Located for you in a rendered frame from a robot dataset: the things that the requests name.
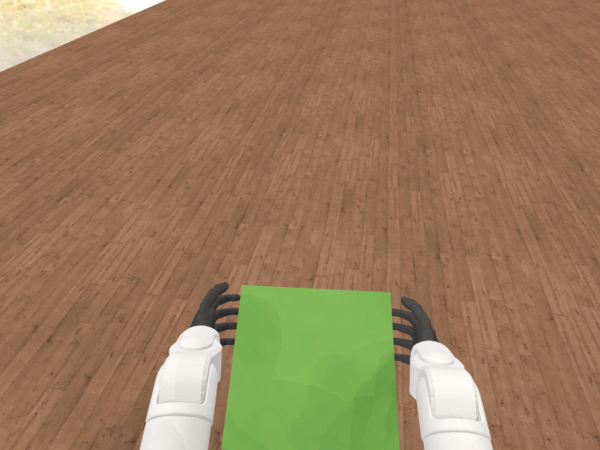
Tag robot right forearm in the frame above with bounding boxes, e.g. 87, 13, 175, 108
410, 340, 493, 450

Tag robot left forearm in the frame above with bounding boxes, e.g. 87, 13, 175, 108
140, 325, 222, 450

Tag robot left hand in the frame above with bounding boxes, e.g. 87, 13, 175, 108
190, 282, 241, 346

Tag carton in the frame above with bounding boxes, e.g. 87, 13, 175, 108
221, 285, 399, 450

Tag robot right hand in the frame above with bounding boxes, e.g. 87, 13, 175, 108
392, 296, 439, 365

